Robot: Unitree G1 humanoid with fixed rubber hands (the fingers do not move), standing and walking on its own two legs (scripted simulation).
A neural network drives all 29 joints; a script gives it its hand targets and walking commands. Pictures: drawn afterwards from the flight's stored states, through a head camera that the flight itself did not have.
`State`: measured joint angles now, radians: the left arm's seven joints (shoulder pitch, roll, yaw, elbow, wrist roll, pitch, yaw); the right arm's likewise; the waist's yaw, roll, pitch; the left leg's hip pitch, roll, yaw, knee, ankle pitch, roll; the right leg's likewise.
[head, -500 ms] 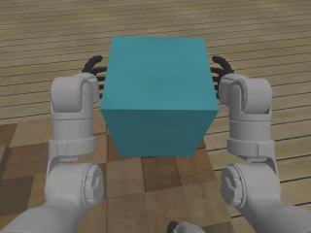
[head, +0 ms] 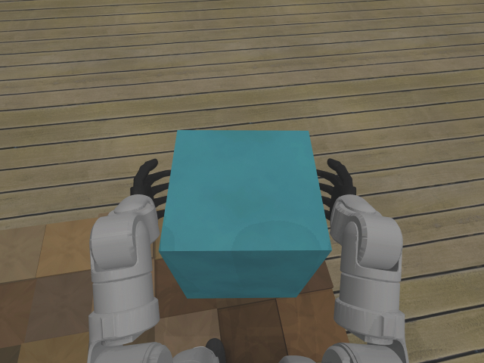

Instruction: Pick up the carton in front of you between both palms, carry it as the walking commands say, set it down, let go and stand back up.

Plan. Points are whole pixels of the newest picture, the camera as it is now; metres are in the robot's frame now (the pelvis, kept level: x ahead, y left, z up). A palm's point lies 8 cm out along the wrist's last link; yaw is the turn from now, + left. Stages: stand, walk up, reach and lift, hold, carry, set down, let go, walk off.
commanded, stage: carry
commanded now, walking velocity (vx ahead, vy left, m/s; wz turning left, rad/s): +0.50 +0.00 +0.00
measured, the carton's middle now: (242, 221) +0.33 +0.01 -0.01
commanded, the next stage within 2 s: none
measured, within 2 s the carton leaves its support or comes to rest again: neither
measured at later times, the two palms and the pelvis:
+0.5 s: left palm (172, 74) +0.59 +0.15 +0.09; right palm (323, 70) +0.62 -0.15 +0.09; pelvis +0.34 -0.02 +0.00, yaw +4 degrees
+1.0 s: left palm out of the picture +0.95 +0.22 +0.11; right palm out of the picture +0.95 -0.08 +0.12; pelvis +0.60 +0.06 +0.00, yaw +2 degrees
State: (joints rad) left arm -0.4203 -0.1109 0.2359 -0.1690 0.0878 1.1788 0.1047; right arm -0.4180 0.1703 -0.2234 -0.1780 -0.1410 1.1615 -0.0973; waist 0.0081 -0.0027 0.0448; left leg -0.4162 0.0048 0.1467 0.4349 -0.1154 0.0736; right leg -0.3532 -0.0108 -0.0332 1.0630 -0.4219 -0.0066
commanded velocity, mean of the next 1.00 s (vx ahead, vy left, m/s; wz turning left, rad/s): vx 0.50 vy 0.00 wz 0.00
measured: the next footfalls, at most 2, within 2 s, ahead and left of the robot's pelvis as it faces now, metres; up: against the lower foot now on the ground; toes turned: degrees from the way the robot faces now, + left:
right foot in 0.32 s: +0.44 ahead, -0.11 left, +0.01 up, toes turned -4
left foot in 0.74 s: +0.62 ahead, +0.13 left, +0.00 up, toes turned +11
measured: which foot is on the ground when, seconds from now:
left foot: down 0.00-0.34, up 0.36-0.72, down 0.74-1.00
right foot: up 0.00-0.30, down 0.32-0.76, up 0.78-1.00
